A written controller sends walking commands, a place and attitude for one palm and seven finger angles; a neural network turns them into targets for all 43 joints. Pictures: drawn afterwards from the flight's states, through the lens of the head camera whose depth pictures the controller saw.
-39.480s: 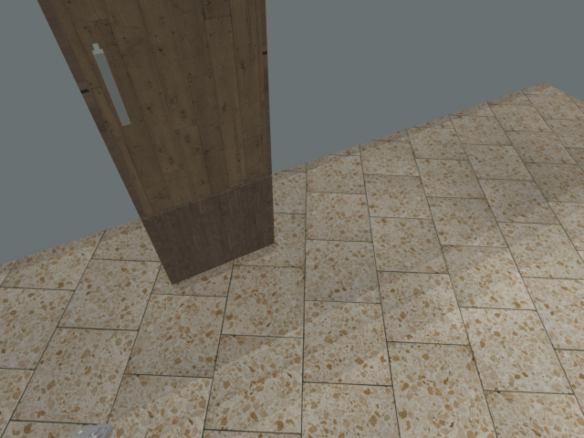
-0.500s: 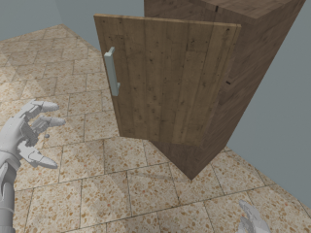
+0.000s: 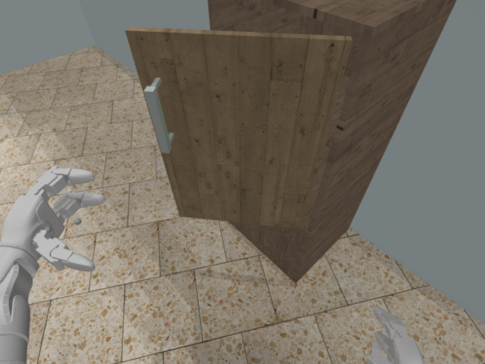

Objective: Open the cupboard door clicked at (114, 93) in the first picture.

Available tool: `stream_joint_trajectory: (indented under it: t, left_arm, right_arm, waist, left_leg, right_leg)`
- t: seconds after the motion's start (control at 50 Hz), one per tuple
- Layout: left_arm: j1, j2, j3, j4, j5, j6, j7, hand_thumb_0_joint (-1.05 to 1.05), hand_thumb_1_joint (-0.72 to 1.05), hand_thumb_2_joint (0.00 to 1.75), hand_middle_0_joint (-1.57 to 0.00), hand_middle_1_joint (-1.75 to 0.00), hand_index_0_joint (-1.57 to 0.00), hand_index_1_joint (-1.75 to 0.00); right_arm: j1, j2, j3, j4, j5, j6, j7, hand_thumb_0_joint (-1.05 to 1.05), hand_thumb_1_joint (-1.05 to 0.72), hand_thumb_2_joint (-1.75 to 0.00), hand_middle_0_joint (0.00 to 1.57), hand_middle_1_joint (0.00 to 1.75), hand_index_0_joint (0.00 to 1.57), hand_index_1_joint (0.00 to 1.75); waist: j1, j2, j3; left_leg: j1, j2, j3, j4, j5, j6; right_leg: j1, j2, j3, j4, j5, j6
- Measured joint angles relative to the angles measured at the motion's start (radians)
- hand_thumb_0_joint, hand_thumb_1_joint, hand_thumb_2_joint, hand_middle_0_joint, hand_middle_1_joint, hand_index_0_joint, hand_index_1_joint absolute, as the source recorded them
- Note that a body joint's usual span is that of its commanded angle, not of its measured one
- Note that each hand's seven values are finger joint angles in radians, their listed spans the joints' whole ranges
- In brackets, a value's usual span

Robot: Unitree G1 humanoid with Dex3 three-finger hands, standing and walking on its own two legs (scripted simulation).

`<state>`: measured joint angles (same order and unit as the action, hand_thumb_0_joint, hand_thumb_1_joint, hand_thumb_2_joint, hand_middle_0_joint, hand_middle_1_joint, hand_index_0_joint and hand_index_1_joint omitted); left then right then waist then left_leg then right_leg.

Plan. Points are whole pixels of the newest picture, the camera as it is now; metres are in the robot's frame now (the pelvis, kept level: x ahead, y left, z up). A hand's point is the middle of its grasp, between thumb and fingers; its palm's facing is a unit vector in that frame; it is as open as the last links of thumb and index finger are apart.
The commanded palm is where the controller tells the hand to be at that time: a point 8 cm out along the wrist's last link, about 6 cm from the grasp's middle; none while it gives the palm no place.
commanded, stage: move the hooked fingers beside the handle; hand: left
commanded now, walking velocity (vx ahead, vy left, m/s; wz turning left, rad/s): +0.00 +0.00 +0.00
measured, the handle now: (161, 117) +0.58 +0.22 +0.09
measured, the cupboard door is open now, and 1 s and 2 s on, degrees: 40 40 40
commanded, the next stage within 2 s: none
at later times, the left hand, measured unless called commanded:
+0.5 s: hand (94, 181) +0.37 +0.28 +0.11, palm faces -0.02 -1.00 -0.02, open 13.9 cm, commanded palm +0.34 +0.33 +0.11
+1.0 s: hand (105, 154) +0.44 +0.29 +0.11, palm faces -0.03 -1.00 +0.00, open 13.9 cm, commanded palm +0.42 +0.34 +0.10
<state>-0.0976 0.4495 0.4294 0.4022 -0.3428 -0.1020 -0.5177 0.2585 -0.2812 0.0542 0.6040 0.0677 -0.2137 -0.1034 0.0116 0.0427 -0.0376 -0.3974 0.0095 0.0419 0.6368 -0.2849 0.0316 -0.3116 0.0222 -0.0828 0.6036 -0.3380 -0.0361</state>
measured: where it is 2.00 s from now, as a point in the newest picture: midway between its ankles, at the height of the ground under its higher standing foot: outside the picture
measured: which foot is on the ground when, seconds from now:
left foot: down 0.00-1.00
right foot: down 0.00-1.00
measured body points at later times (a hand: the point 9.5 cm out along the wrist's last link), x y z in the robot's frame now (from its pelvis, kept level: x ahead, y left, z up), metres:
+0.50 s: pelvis +0.00 +0.01 -0.01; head +0.04 +0.01 +0.44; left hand +0.36 +0.33 +0.11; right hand +0.10 -0.27 -0.10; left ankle +0.03 +0.10 -0.73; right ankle -0.01 -0.09 -0.73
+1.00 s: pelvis +0.00 +0.03 -0.01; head +0.07 +0.04 +0.43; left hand +0.44 +0.34 +0.11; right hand +0.06 -0.25 -0.11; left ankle +0.03 +0.10 -0.73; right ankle -0.01 -0.09 -0.73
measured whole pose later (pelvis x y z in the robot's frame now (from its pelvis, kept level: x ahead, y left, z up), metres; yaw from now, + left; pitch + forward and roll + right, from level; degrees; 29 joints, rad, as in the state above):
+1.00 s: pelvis +0.00 +0.03 -0.01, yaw -1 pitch +11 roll -2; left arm -0.72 0.62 0.44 1.08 -0.20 -0.26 -0.51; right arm 0.36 -0.30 0.05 0.63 0.04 -0.06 -0.08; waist -0.09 0.01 -0.06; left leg -0.61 0.00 0.06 0.74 -0.32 0.07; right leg -0.52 0.01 -0.06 0.69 -0.36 0.00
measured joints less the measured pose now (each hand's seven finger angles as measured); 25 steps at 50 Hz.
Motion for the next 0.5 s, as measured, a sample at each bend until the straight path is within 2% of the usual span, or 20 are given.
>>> stream_joint_trajectory:
  t: [0.18, 0.32, 0.5]
  left_arm:
    - [-0.142, 0.043, 0.014, 0.165, 0.019, -0.031, -0.018, -0.01, -0.50, 0.30, -0.30, -1.20, -0.31, -1.20]
    - [-0.241, 0.069, 0.006, 0.276, 0.034, -0.047, -0.035, -0.01, -0.50, 0.30, -0.30, -1.20, -0.31, -1.20]
    - [-0.316, 0.089, 0.030, 0.355, 0.061, -0.078, -0.019, -0.01, -0.50, 0.30, -0.30, -1.20, -0.31, -1.20]
  right_arm:
    - [0.002, -0.009, 0.000, 0.023, 0.002, 0.011, -0.012, 0.02, -0.91, -0.90, 0.20, 0.30, 0.21, 0.30]
    - [0.027, -0.022, -0.006, 0.025, 0.003, 0.030, -0.005, 0.02, -0.91, -0.90, 0.20, 0.30, 0.21, 0.30]
    - [0.071, -0.024, -0.015, 0.017, -0.003, 0.067, 0.012, 0.02, -0.91, -0.90, 0.20, 0.30, 0.21, 0.30]
  waist:
    - [-0.006, -0.008, 0.008]
    - [-0.028, -0.012, -0.002]
    - [-0.053, -0.023, -0.010]
  left_leg:
    - [-0.034, 0.004, -0.009, 0.023, -0.003, -0.005]
    - [-0.064, 0.003, 0.000, 0.033, -0.007, 0.000]
    - [-0.095, 0.005, 0.018, 0.046, -0.018, 0.009]
  right_leg:
    - [-0.030, 0.003, -0.009, 0.021, -0.006, -0.005]
    - [-0.066, 0.001, 0.000, 0.037, -0.009, -0.002]
    - [-0.102, 0.001, 0.019, 0.047, -0.010, 0.007]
